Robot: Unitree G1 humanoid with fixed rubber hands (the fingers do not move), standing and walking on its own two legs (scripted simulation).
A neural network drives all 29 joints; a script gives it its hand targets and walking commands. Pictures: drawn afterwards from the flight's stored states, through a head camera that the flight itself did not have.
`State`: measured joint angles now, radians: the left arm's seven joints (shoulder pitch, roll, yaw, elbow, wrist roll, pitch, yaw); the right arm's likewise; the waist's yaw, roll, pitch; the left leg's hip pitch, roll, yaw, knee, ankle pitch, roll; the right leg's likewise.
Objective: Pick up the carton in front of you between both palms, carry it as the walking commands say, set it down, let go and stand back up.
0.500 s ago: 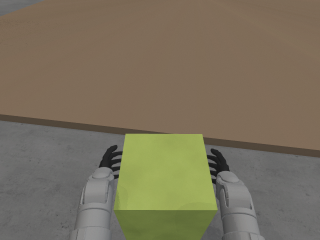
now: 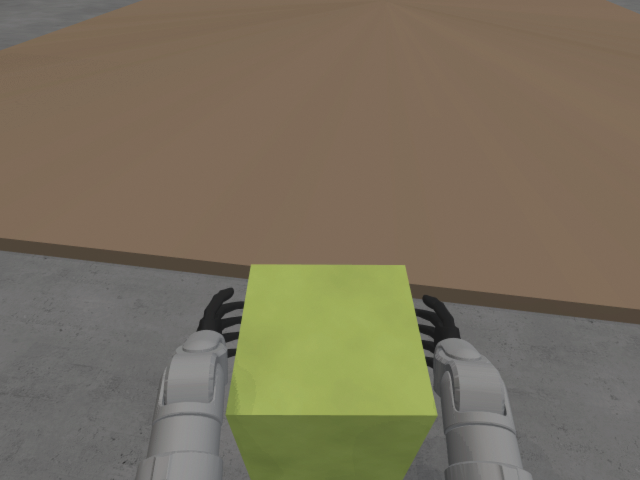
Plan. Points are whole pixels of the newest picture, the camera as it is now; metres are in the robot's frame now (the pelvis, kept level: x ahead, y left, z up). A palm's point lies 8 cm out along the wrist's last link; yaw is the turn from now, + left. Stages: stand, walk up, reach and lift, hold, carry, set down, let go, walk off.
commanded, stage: hold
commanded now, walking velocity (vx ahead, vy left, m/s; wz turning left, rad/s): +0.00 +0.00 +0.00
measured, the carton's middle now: (327, 378) +0.28 +0.00 -0.02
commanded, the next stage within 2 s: carry in 0.72 s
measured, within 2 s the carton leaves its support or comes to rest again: neither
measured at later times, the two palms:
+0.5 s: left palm (212, 340) +0.29 +0.15 +0.05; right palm (445, 347) +0.29 -0.15 +0.05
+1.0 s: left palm (194, 303) +0.33 +0.18 +0.08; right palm (420, 302) +0.34 -0.12 +0.08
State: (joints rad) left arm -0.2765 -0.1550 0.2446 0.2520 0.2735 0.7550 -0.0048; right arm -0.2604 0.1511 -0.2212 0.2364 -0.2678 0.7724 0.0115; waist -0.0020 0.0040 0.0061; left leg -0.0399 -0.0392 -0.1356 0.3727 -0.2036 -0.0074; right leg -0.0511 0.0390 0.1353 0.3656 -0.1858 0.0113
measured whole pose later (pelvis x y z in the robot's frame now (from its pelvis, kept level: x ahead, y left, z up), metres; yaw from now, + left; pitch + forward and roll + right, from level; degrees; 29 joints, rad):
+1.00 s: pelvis +0.05 +0.02 -0.01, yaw +1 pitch +3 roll +0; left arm -0.16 -0.13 0.15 -0.13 0.16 0.93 0.05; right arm -0.18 0.14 -0.11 -0.10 -0.15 0.93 -0.05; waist 0.00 -0.02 -0.17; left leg -0.24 0.01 0.03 0.52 -0.33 0.00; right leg -0.31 -0.05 0.00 0.65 -0.42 0.01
